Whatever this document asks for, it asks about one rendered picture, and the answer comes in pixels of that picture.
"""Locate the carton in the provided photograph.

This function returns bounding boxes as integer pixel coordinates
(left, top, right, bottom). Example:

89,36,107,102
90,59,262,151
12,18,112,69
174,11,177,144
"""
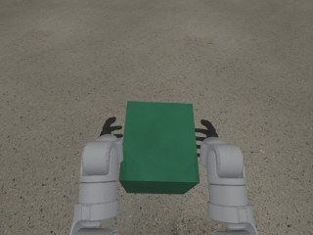
118,101,200,195

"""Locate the left robot forearm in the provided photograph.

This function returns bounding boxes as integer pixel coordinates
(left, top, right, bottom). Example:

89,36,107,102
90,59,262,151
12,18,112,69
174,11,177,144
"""
69,134,123,235

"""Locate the left robot hand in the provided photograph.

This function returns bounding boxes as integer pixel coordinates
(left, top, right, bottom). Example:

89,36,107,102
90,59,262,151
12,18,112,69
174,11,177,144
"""
99,117,123,138

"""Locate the right robot forearm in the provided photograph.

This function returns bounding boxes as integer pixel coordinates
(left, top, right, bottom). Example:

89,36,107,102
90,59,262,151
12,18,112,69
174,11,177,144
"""
200,137,258,235

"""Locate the right robot hand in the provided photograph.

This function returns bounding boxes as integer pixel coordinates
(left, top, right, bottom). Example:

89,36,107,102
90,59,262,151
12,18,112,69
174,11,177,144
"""
195,119,218,157

